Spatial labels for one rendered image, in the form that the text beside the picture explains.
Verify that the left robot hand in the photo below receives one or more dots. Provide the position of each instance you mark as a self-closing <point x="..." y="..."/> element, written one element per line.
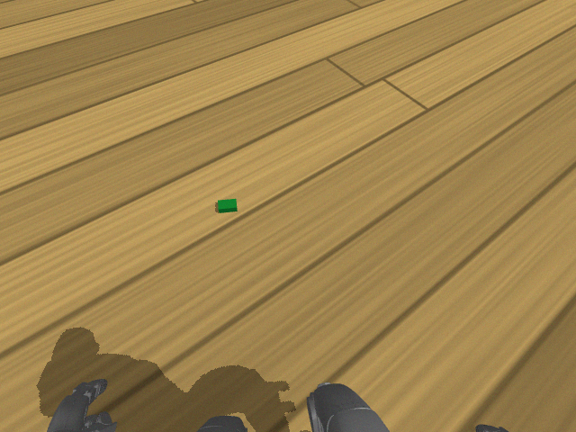
<point x="71" y="412"/>

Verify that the small box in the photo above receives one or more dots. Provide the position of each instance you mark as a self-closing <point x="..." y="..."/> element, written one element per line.
<point x="229" y="205"/>

